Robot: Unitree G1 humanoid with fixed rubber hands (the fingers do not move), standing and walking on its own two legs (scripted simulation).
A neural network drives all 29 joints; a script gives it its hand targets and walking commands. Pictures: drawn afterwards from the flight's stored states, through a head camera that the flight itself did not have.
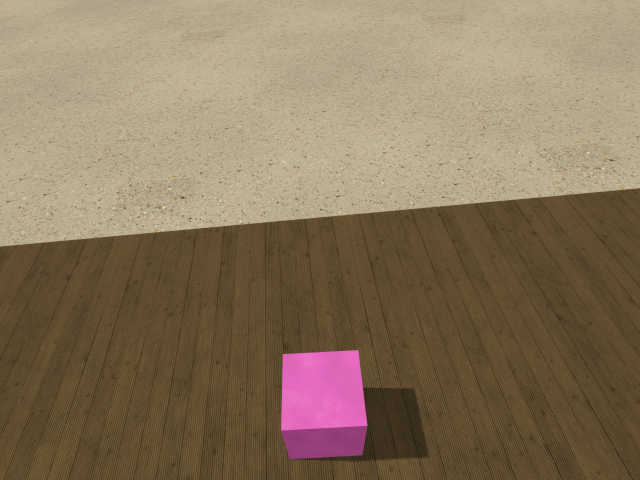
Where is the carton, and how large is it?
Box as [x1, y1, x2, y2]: [281, 350, 366, 458]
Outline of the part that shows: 357,350 283,354 281,431 290,458 362,454 366,430 366,418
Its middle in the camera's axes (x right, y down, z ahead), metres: +0.01 +0.47 +1.10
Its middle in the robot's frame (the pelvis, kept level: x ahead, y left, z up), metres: +0.47 +0.03 -0.65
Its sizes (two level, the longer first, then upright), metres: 0.210 0.200 0.250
